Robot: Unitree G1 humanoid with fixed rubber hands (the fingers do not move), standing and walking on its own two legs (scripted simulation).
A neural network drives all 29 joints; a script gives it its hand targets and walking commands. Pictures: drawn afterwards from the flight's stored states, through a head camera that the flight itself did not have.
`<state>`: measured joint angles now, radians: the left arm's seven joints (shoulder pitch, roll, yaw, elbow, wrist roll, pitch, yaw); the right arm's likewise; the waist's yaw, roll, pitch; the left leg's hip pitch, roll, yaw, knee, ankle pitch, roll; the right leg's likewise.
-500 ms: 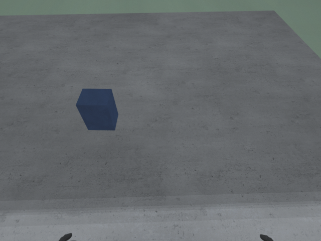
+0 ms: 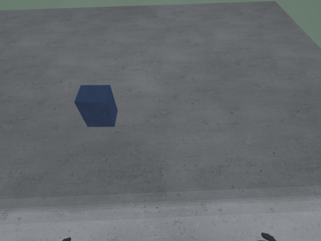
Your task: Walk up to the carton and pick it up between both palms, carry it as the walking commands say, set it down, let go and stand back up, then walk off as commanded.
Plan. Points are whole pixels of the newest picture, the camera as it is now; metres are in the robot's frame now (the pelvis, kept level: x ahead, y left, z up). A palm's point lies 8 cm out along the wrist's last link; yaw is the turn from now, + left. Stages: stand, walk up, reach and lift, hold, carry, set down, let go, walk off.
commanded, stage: stand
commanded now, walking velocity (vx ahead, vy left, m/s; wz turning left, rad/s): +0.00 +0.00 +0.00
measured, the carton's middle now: (98, 106) +1.08 +0.49 -0.64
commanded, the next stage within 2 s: walk up in 0.08 s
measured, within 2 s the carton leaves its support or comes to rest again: neither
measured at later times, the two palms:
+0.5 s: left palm out of the picture +0.04 +0.31 -0.12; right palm (260, 239) +0.13 -0.25 -0.13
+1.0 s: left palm (36, 209) +0.23 +0.39 -0.15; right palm (185, 193) +0.26 -0.06 -0.15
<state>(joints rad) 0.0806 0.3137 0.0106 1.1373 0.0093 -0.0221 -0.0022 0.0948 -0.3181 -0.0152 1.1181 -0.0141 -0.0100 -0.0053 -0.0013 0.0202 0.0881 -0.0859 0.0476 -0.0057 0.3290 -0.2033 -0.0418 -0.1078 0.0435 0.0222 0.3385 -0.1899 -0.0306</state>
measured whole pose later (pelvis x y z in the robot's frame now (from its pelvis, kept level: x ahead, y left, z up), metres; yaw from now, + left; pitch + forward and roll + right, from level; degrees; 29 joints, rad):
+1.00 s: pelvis +0.20 +0.15 -0.01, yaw +19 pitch -2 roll +2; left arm 0.13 0.20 0.02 1.01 0.03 -0.02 -0.04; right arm 0.33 -0.13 -0.02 1.05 -0.03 -0.05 0.02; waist -0.04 -0.06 0.06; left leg -0.17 -0.03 0.03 0.49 -0.28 0.01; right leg -0.52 -0.13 -0.07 0.87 -0.29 0.02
